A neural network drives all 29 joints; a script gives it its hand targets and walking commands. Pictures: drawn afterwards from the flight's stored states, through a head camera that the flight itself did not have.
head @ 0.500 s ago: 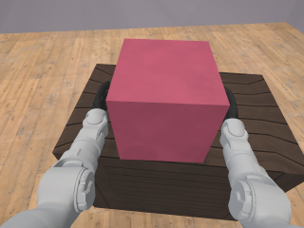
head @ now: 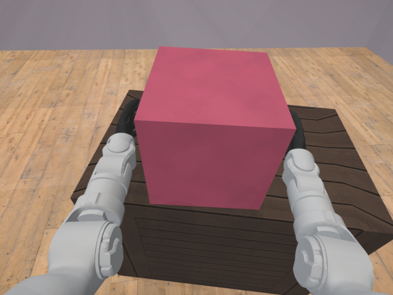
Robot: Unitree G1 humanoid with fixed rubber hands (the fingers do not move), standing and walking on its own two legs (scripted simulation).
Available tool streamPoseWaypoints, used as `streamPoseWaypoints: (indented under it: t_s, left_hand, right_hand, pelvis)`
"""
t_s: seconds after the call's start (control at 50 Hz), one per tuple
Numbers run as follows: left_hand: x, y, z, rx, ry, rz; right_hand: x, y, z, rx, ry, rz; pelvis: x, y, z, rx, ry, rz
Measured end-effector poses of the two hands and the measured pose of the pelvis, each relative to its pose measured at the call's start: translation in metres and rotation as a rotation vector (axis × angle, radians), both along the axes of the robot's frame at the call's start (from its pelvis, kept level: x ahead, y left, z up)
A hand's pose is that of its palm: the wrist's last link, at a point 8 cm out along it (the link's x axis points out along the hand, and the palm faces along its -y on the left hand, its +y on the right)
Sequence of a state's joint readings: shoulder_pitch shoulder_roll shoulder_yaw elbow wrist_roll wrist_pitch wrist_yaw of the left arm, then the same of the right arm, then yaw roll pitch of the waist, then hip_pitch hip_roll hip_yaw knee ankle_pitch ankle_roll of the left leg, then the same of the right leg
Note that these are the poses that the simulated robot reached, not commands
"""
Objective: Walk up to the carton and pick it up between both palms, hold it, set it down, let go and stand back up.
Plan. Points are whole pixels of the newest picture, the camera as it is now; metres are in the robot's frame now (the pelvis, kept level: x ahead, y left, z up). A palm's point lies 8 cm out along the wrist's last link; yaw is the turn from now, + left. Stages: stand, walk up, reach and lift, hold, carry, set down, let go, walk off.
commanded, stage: reach and lift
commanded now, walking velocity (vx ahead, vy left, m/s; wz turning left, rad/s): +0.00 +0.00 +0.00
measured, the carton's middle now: (209, 127) +0.49 -0.04 +0.09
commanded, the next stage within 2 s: none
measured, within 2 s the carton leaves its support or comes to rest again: neither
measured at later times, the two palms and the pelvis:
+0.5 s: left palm (109, 124) +0.39 +0.17 +0.18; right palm (297, 135) +0.38 -0.19 +0.17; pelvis +0.00 +0.01 +0.00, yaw +1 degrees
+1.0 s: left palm (99, 118) +0.37 +0.17 +0.21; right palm (301, 126) +0.37 -0.19 +0.20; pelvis -0.01 +0.00 +0.00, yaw +1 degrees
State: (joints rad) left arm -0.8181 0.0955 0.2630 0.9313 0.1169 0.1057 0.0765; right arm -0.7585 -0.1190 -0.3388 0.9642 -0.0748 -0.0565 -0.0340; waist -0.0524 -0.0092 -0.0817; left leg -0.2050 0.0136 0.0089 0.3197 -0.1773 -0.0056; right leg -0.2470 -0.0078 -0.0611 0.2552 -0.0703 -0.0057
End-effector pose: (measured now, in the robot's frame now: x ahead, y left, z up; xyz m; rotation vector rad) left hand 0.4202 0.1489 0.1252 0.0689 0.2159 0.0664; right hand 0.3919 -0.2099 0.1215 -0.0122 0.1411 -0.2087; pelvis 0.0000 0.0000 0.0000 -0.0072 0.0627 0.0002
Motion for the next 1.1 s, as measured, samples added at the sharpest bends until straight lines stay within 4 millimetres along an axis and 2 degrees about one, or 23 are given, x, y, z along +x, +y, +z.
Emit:
streamPoseWaypoints:
  t_s: [0.1,0.36,0.66,1.1]
  left_hand:
    - [-0.004,0.004,0.006,0.008,-0.009,0.005]
    - [-0.017,0.011,0.042,0.008,-0.041,0.020]
    - [-0.037,0.021,0.056,0.010,-0.036,0.037]
    - [-0.048,0.026,0.085,-0.005,-0.045,0.053]
  right_hand:
    - [0.000,0.004,0.008,0.002,-0.009,0.011]
    - [-0.009,0.010,0.045,0.013,-0.036,0.022]
    - [-0.023,0.021,0.055,0.023,-0.031,0.035]
    - [-0.027,0.025,0.088,0.042,-0.037,0.051]
  pelvis:
    - [0.003,0.001,0.000,-0.005,-0.017,0.011]
    - [0.002,0.005,0.001,-0.007,-0.098,0.020]
    - [-0.010,0.007,0.000,-0.005,-0.134,0.024]
    - [-0.015,0.001,0.000,-0.001,-0.148,0.026]
